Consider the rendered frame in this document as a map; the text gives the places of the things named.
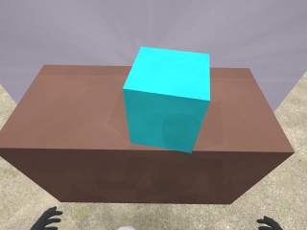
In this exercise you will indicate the right robot hand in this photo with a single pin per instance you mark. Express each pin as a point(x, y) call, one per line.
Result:
point(270, 222)

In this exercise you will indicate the pedestal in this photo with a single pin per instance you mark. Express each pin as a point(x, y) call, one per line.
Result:
point(70, 135)

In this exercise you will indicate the left robot hand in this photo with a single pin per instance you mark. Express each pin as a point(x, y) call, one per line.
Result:
point(46, 219)

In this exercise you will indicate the carton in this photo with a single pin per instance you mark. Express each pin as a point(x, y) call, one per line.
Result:
point(166, 96)

